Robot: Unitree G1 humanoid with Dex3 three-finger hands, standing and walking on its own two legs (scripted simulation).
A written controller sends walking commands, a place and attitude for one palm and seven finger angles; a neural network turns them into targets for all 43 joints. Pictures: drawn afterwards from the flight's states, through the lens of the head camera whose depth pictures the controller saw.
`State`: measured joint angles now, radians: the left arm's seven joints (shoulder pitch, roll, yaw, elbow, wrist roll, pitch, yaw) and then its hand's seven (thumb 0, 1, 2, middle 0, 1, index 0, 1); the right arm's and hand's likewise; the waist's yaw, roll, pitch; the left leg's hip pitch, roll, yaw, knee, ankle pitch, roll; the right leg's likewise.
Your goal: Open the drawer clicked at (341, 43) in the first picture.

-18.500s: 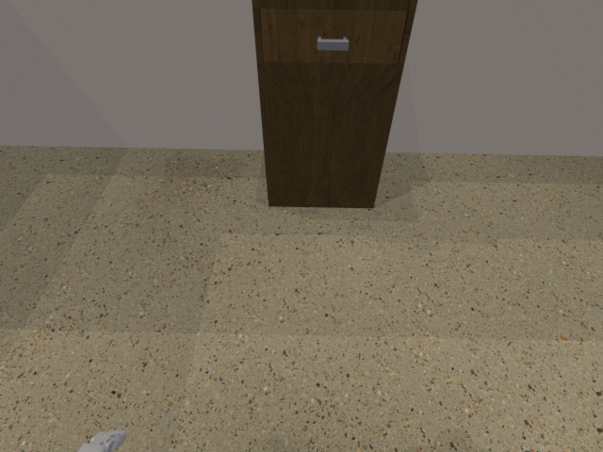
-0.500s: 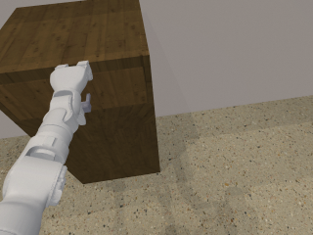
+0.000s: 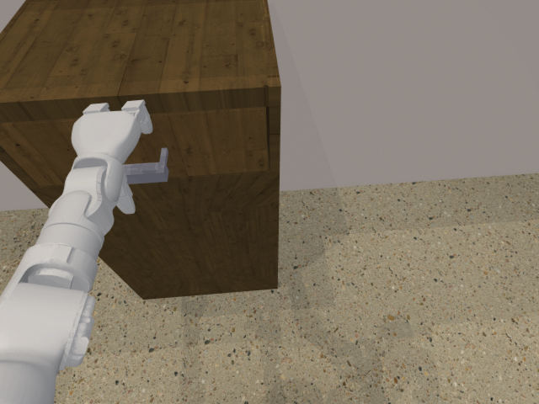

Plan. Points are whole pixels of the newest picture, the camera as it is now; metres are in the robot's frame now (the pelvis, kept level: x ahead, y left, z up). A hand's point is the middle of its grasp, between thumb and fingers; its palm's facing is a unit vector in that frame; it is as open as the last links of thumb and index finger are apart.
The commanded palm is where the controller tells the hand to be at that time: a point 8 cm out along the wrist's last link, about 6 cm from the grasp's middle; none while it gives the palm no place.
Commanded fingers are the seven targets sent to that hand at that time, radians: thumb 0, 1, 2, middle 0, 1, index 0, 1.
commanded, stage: lift the fingers back up to retry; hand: left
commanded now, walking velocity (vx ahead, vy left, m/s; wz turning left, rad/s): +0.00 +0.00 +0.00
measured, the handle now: (139, 164) +0.51 +0.24 +0.03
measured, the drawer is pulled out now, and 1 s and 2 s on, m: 0.00 0.00 0.00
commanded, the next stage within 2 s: re-aim the fingers above the handle in 0.04 s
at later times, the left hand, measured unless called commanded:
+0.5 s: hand (115, 162) +0.46 +0.25 +0.08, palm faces +0.00 -0.01 -1.00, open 13.7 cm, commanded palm +0.44 +0.24 +0.14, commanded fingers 0.00 -0.50 0.30 -0.30 -1.20 -0.30 -1.20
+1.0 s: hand (128, 161) +0.46 +0.23 +0.09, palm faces -0.01 -0.01 -1.00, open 13.7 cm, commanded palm +0.44 +0.23 +0.15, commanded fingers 0.00 -0.50 0.30 -0.30 -1.20 -0.30 -1.20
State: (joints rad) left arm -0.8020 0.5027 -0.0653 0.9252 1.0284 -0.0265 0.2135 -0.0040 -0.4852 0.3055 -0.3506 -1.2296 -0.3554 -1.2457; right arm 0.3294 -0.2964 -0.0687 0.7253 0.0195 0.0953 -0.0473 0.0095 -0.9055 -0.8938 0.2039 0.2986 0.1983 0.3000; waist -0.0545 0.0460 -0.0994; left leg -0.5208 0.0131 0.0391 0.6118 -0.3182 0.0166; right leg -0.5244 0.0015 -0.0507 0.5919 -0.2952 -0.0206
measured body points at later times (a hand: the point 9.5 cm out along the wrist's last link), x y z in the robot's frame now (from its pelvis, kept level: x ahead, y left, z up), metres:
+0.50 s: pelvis +0.01 +0.00 +0.00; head +0.07 -0.02 +0.45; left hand +0.46 +0.24 +0.14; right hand +0.08 -0.27 -0.14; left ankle -0.02 +0.11 -0.73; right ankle -0.01 -0.11 -0.73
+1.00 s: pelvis +0.01 -0.01 +0.00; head +0.06 -0.03 +0.45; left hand +0.46 +0.22 +0.14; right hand +0.07 -0.27 -0.14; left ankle -0.02 +0.11 -0.73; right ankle -0.01 -0.11 -0.73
